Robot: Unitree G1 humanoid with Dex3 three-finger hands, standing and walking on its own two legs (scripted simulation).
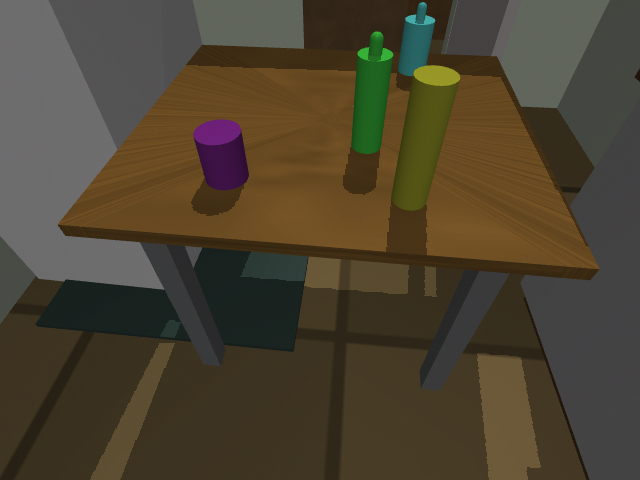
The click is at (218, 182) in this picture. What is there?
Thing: mug
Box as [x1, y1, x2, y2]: [193, 119, 248, 189]
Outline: 205,122 194,130 193,136 207,183 211,187 216,189 231,189 239,186 246,180 248,176 239,125 233,121 224,119
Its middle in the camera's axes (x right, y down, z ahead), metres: -0.20 -0.18 +0.79
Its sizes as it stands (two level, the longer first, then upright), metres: 0.125 0.091 0.109
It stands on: a support 0.74 m high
